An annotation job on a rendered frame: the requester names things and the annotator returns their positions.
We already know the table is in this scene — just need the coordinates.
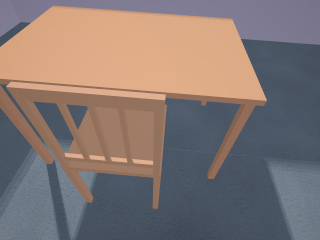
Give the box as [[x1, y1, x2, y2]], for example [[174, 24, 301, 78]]
[[0, 5, 267, 179]]

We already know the chair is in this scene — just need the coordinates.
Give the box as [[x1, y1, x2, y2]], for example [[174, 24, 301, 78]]
[[6, 81, 167, 209]]

